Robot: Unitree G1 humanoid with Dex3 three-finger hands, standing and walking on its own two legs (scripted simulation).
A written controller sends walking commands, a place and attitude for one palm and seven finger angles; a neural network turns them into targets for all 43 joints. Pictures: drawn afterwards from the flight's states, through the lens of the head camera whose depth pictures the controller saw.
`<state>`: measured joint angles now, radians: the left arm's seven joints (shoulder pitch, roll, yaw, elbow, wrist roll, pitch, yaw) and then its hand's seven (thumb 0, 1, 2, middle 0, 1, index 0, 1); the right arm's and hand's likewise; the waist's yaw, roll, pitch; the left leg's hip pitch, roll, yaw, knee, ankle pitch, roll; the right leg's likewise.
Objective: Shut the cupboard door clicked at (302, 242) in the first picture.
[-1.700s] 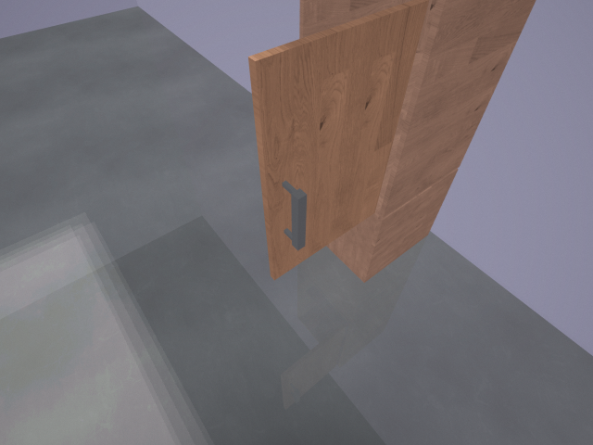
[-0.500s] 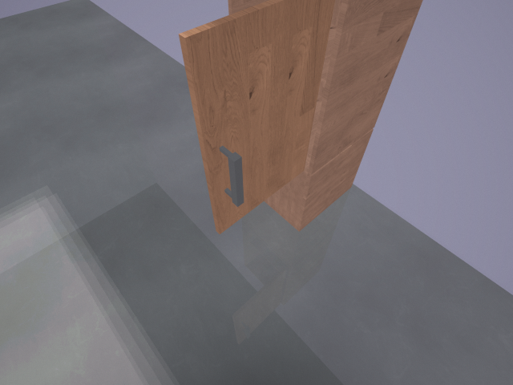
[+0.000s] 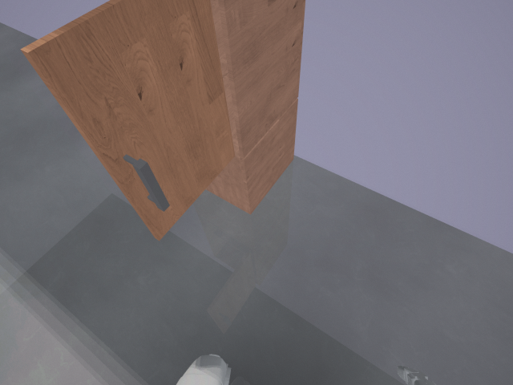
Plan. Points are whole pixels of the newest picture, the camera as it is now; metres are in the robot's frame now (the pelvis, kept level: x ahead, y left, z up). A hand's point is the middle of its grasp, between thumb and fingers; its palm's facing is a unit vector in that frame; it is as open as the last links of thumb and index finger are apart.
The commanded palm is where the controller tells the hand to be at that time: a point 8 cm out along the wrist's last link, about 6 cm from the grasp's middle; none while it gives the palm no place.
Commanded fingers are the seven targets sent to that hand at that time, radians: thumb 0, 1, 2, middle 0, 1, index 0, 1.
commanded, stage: walk to a spot facing it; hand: left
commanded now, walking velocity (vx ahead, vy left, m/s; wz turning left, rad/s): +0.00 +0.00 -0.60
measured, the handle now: (146, 183) +0.51 +0.32 -0.10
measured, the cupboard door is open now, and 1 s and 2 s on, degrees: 91 91 91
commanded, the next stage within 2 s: none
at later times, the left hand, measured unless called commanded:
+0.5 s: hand (141, 355) +0.16 +0.25 -0.17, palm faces -0.24 -0.94 -0.26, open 7.3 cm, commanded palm none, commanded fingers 0.00 0.90 0.90 -0.20 -0.30 -0.20 -0.30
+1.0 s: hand (220, 329) +0.22 +0.10 -0.17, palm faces -0.57 -0.79 -0.21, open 7.3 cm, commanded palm none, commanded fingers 0.00 0.90 0.90 -0.20 -0.30 -0.20 -0.30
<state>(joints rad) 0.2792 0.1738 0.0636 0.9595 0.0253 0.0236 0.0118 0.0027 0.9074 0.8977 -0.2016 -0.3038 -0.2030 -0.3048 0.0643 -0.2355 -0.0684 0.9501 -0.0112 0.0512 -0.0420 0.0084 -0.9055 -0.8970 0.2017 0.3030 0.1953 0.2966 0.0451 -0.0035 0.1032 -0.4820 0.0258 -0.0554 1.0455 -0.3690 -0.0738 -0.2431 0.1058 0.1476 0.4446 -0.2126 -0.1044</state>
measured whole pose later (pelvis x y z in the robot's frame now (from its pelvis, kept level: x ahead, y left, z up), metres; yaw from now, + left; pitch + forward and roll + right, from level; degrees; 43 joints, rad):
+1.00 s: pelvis +0.04 -0.01 -0.01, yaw -36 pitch +1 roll +1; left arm 0.21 0.21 0.05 0.90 0.03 0.02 -0.02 0.00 0.91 0.90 -0.20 -0.30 -0.20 -0.30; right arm 0.21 -0.23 -0.05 0.90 -0.02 0.03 0.00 0.01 -0.91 -0.90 0.20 0.30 0.19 0.30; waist 0.00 -0.03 0.06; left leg -0.40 0.04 0.04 0.81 -0.42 -0.07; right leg -0.27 0.05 0.10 0.50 -0.25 -0.05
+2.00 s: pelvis +0.23 -0.37 -0.01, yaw -59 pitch +1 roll +2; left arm 0.46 0.12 0.02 1.13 0.02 -0.09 0.02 0.00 0.92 0.90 -0.20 -0.30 -0.20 -0.30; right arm 0.08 -0.16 -0.04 1.00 -0.01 -0.01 0.01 0.01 -0.91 -0.90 0.20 0.30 0.19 0.30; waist 0.05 0.00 0.04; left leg -0.60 0.07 0.09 0.82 -0.15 -0.01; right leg 0.10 0.10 -0.05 0.23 -0.34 -0.13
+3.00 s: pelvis +0.35 -0.64 -0.02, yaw -28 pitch +2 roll +0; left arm 0.20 0.28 0.07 0.93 0.03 0.06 0.02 0.00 0.92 0.90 -0.20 -0.30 -0.20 -0.30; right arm 0.09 -0.23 -0.05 0.87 -0.02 0.01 0.01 0.00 -0.91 -0.90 0.20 0.30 0.19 0.30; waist 0.01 -0.07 0.09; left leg -0.37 0.03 0.08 0.67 -0.33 0.03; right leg -0.43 -0.12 -0.13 1.05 -0.56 0.06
